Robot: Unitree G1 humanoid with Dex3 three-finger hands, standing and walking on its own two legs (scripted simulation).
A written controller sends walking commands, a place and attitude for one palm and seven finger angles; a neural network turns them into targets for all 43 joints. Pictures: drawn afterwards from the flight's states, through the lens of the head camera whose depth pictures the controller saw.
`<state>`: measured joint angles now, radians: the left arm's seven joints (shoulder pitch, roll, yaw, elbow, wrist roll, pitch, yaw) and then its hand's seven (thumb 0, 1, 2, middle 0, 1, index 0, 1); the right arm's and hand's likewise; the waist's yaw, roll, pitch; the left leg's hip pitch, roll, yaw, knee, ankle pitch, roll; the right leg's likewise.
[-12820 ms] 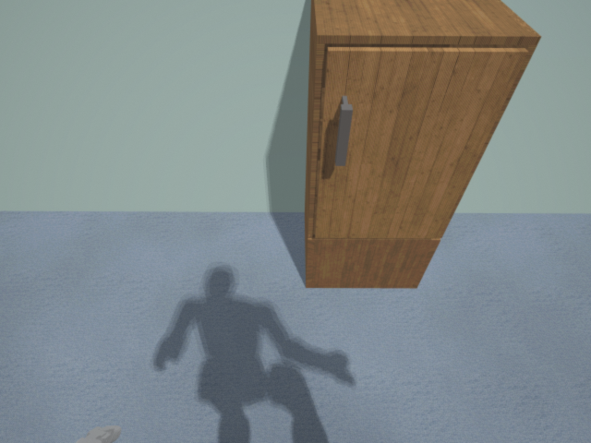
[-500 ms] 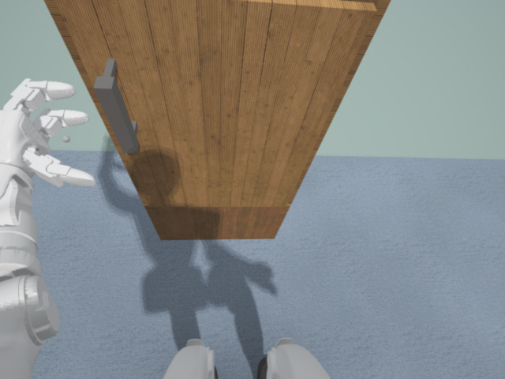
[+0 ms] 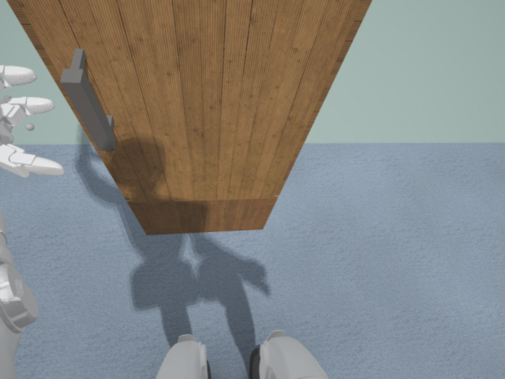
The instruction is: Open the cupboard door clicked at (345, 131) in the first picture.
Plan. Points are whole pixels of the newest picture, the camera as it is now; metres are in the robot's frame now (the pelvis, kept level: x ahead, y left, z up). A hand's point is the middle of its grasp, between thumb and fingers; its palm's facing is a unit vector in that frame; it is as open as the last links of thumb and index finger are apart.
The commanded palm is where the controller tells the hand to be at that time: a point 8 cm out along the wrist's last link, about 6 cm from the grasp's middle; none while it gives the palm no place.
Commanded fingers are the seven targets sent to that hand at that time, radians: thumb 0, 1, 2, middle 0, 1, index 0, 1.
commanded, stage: move the hooked fingers beside the handle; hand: left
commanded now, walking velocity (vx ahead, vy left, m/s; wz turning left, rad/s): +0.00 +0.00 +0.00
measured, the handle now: (94, 104) +0.51 +0.22 +0.07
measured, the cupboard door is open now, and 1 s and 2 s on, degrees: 0 0 0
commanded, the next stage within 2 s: slide the fingers in behind the handle in 0.52 s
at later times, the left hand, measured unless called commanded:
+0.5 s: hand (30, 132) +0.46 +0.29 +0.07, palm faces +0.03 -1.00 +0.00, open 14.0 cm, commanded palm +0.44 +0.33 +0.07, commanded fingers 0.00 -0.50 0.30 -0.30 -1.20 -0.30 -1.20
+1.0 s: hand (52, 130) +0.46 +0.26 +0.07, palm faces +0.03 -1.00 -0.01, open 14.0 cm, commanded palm +0.43 +0.30 +0.07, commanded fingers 0.00 -0.50 0.30 -0.30 -1.20 -0.30 -1.20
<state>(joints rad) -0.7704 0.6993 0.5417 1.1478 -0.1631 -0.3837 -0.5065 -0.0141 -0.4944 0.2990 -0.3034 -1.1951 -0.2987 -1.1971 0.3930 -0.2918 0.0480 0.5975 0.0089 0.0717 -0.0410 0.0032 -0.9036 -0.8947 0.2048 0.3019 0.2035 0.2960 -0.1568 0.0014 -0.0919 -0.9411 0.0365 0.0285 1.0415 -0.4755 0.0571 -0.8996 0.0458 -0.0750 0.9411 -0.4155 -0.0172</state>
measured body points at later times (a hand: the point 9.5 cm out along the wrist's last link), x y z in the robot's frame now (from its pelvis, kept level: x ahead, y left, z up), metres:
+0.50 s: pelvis +0.00 +0.01 +0.00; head +0.12 +0.05 +0.43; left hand +0.45 +0.34 +0.07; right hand +0.04 -0.26 -0.10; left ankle +0.00 +0.08 -0.67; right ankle +0.01 -0.12 -0.67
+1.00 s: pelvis +0.00 +0.00 +0.00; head +0.12 +0.04 +0.44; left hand +0.45 +0.31 +0.07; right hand +0.03 -0.27 -0.10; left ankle +0.00 +0.08 -0.67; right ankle +0.01 -0.12 -0.67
